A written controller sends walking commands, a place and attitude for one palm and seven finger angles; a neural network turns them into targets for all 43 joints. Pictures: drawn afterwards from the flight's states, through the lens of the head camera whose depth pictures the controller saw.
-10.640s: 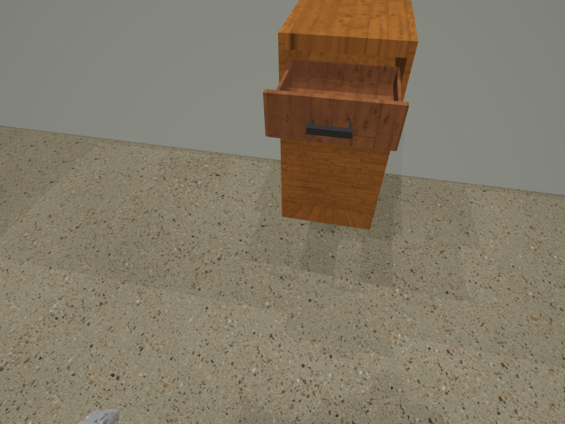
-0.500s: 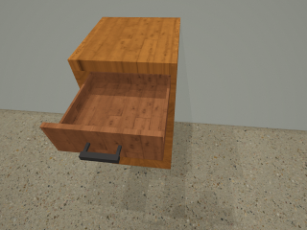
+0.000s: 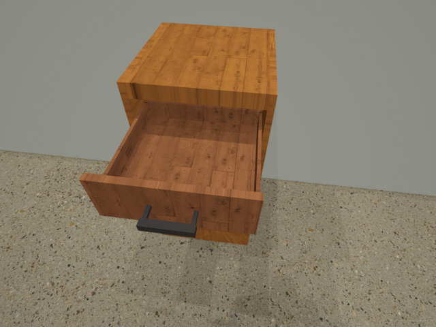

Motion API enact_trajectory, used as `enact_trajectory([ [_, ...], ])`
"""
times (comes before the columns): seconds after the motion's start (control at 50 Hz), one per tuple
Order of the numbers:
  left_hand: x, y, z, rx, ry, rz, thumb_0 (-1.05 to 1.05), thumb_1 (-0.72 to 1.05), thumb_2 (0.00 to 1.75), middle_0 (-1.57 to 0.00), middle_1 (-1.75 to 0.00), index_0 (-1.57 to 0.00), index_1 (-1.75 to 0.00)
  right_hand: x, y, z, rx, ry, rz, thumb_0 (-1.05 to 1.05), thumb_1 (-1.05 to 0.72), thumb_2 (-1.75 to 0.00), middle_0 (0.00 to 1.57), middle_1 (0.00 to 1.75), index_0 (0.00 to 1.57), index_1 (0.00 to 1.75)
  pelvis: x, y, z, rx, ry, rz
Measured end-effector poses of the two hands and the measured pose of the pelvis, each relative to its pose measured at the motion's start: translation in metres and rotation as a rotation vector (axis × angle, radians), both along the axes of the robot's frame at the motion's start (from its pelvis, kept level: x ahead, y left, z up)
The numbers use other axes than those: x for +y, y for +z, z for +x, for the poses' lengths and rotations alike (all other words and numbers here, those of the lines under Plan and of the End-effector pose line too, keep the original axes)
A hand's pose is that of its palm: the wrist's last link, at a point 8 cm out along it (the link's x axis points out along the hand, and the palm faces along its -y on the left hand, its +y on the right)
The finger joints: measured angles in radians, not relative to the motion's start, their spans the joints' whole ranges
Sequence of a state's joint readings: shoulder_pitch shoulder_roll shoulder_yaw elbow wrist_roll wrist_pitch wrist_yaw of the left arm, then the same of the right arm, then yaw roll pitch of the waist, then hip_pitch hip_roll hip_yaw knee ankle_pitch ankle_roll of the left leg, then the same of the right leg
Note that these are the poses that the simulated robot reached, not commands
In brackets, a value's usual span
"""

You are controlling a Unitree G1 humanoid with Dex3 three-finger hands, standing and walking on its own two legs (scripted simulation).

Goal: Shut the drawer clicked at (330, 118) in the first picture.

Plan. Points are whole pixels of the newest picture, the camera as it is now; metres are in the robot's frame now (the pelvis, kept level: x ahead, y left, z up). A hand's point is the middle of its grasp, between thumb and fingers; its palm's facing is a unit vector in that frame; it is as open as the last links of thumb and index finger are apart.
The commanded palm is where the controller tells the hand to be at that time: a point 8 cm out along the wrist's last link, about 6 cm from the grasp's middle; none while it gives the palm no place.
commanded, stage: come to a stop and stand still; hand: left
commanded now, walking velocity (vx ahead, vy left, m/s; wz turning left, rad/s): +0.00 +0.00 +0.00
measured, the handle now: (169, 219) +0.34 +0.13 -0.03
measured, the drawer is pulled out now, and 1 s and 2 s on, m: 0.30 0.30 0.30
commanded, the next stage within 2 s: look again from close up in 1.26 s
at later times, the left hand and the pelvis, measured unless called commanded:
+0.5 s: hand out of the picture +0.03 +0.17 -0.17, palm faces -0.01 -0.98 -0.22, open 7.4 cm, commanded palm none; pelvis +0.02 -0.01 +0.00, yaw -2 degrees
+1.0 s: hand out of the picture +0.01 +0.11 -0.16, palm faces +0.01 -0.98 -0.20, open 7.3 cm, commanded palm none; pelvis +0.01 -0.06 +0.01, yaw -1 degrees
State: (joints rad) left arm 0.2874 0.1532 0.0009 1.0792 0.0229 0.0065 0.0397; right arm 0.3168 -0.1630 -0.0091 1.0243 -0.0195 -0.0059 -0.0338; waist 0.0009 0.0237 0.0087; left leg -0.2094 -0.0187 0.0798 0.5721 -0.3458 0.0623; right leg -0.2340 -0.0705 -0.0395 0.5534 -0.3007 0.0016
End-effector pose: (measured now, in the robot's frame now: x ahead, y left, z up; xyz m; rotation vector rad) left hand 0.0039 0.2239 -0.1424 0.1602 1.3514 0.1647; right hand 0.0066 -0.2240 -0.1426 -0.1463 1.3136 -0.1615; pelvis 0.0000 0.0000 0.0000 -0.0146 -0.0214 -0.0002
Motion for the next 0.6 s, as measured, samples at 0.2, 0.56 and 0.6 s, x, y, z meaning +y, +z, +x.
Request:
enact_trajectory([
  [0.2,0.021,0.006,0.012,0.003,-0.025,0.017,0.00,0.91,0.90,-0.20,-0.30,-0.20,-0.30,0.017,-0.001,0.003,-0.002,0.000,0.011,0.02,-0.94,-0.90,0.21,0.30,0.20,0.30,0.017,0.002,0.007,-0.005,-0.028,0.019],
  [0.56,-0.017,0.008,0.018,0.024,-0.026,0.009,0.01,0.92,0.90,-0.20,-0.30,-0.20,-0.30,-0.004,-0.005,-0.002,0.056,-0.029,0.047,0.00,-0.91,-0.90,0.20,0.30,0.20,0.30,-0.014,0.004,0.016,-0.004,-0.027,0.029],
  [0.6,-0.022,0.009,0.017,0.024,-0.024,0.009,0.01,0.92,0.90,-0.20,-0.30,-0.20,-0.30,-0.010,-0.005,0.000,0.054,-0.028,0.046,0.00,-0.91,-0.90,0.20,0.30,0.20,0.30,-0.019,0.004,0.016,-0.003,-0.025,0.029],
])
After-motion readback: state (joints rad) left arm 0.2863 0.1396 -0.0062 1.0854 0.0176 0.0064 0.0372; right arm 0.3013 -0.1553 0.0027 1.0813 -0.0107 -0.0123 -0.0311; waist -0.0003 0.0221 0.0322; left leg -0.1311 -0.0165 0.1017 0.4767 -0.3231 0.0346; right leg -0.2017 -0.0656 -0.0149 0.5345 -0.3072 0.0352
